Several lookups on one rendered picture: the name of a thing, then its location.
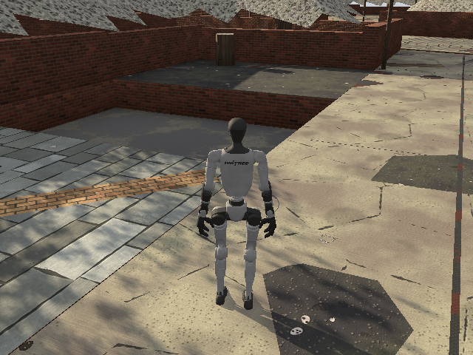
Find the robot left forearm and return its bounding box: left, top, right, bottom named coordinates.
left=198, top=180, right=212, bottom=217

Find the robot right forearm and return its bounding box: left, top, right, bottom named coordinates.
left=262, top=181, right=275, bottom=218

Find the robot left hand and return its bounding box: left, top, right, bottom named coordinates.
left=197, top=216, right=214, bottom=237

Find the left robot upper arm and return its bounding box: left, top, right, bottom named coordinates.
left=204, top=149, right=222, bottom=191

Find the right robot upper arm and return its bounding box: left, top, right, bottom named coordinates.
left=253, top=150, right=270, bottom=192

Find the right robot thigh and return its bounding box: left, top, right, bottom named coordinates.
left=244, top=207, right=262, bottom=263

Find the humanoid robot torso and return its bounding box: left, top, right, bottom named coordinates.
left=220, top=147, right=254, bottom=222

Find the robot right hand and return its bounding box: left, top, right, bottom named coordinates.
left=259, top=216, right=276, bottom=238

